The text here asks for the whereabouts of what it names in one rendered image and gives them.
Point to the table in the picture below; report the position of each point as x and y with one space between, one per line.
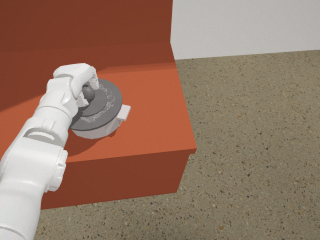
128 42

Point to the left robot hand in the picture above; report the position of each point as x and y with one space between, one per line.
85 73

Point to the lid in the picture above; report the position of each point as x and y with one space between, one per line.
101 110

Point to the robot left forearm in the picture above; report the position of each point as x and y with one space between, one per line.
53 116

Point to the left robot upper arm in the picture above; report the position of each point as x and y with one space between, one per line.
33 168

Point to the pot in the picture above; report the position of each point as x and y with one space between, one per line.
108 128

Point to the knob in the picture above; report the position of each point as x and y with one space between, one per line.
88 92

